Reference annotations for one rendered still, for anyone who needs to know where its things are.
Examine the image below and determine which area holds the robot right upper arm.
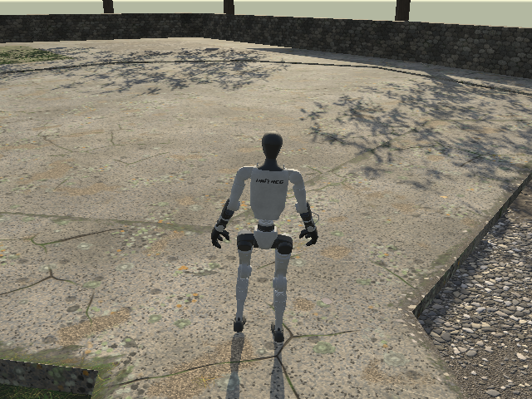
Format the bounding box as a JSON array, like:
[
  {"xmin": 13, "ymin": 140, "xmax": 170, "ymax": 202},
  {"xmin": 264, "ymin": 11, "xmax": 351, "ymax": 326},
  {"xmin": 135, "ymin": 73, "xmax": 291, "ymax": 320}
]
[{"xmin": 288, "ymin": 169, "xmax": 308, "ymax": 214}]

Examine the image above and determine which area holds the left robot shin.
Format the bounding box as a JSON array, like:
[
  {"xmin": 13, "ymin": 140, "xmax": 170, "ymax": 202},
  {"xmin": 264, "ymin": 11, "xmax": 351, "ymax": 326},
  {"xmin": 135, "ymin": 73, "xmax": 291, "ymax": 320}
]
[{"xmin": 236, "ymin": 264, "xmax": 249, "ymax": 322}]

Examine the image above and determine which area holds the robot left upper arm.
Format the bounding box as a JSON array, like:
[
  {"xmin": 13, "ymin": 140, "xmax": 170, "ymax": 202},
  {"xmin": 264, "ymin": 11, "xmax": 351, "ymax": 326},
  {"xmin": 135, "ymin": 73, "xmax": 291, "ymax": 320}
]
[{"xmin": 227, "ymin": 166, "xmax": 253, "ymax": 211}]

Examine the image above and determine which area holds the left robot hand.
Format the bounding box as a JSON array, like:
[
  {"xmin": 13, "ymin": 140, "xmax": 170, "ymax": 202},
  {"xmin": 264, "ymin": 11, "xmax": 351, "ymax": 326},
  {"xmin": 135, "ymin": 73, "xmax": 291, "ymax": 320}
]
[{"xmin": 211, "ymin": 227, "xmax": 229, "ymax": 249}]

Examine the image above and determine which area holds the robot left forearm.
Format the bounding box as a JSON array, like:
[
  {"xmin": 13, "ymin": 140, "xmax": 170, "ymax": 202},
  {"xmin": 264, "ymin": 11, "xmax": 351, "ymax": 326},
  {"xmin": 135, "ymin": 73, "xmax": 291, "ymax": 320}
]
[{"xmin": 214, "ymin": 198, "xmax": 234, "ymax": 232}]

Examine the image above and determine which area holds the robot right forearm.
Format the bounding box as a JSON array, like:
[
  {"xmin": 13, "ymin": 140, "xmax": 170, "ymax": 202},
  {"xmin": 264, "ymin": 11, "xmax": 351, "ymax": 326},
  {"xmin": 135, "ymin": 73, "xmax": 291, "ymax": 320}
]
[{"xmin": 300, "ymin": 201, "xmax": 316, "ymax": 232}]

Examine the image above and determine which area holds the right robot hand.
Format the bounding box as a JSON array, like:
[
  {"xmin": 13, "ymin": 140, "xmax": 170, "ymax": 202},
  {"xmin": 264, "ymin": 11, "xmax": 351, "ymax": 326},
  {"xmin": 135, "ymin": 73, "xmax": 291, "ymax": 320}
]
[{"xmin": 299, "ymin": 227, "xmax": 318, "ymax": 246}]

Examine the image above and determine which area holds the robot left thigh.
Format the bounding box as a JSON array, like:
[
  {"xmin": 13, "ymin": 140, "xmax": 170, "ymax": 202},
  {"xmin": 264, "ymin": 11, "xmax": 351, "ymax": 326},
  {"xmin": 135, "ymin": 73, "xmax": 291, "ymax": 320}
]
[{"xmin": 237, "ymin": 229, "xmax": 254, "ymax": 279}]

